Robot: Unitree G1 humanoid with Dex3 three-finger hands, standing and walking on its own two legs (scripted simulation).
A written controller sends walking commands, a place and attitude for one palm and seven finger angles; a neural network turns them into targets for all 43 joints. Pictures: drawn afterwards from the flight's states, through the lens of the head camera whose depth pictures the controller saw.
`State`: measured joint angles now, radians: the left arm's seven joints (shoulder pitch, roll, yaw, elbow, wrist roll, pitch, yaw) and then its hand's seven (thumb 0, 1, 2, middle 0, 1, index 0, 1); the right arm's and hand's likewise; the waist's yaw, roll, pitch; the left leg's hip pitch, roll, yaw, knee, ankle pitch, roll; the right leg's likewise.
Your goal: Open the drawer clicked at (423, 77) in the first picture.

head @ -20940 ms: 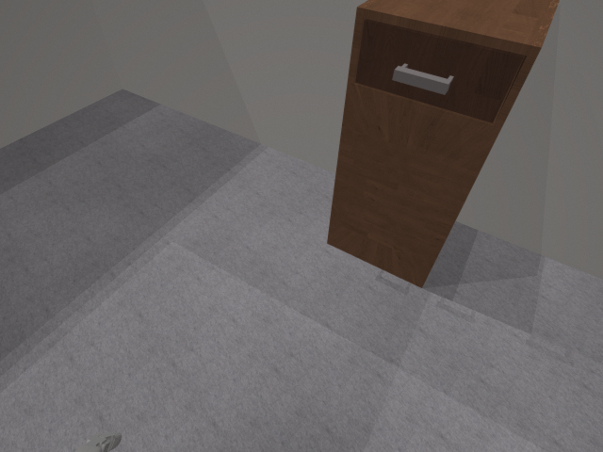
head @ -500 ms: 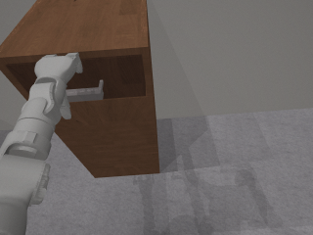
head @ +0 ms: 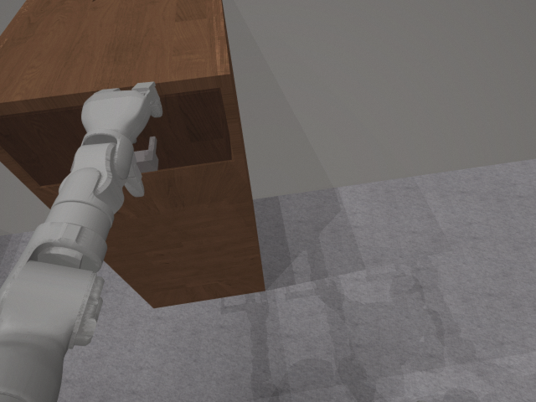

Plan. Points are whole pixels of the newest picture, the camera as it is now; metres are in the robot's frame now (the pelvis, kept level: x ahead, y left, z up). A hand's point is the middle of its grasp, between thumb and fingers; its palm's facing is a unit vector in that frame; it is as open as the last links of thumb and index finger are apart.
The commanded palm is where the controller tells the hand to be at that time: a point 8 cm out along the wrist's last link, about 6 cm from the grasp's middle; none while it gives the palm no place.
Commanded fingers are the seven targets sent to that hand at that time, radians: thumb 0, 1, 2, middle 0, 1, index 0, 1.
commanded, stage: move the hooked fingers above the handle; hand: left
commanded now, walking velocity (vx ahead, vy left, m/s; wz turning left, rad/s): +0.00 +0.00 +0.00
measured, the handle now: (117, 155) +0.52 +0.25 +0.07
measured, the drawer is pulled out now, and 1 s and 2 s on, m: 0.00 0.00 0.00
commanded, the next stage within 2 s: none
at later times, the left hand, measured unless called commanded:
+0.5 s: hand (133, 144) +0.48 +0.19 +0.12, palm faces +0.06 -0.07 -1.00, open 13.8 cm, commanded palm +0.47 +0.26 +0.19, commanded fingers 0.00 -0.50 0.30 -0.30 -1.20 -0.30 -1.20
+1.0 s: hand (71, 154) +0.46 +0.28 +0.13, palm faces -0.10 +0.04 -0.99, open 13.6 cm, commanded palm +0.45 +0.26 +0.19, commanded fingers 0.00 -0.50 0.30 -0.30 -1.20 -0.30 -1.20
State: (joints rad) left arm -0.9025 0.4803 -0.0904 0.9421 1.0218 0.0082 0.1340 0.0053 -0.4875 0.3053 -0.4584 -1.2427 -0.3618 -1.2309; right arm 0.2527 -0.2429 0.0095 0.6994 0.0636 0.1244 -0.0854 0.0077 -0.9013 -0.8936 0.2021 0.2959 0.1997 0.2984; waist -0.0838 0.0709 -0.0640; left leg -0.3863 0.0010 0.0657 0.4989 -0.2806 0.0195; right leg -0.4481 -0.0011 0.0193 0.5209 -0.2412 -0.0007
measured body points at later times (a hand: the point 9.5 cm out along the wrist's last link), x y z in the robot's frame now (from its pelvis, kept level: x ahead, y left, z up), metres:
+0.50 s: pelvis +0.01 +0.01 +0.00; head +0.07 +0.01 +0.44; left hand +0.47 +0.20 +0.18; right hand +0.08 -0.27 -0.13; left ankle -0.03 +0.11 -0.73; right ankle +0.00 -0.12 -0.73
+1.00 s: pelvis +0.00 -0.01 +0.00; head +0.05 -0.03 +0.45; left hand +0.46 +0.27 +0.19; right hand +0.07 -0.28 -0.13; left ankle -0.03 +0.11 -0.73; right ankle +0.00 -0.12 -0.73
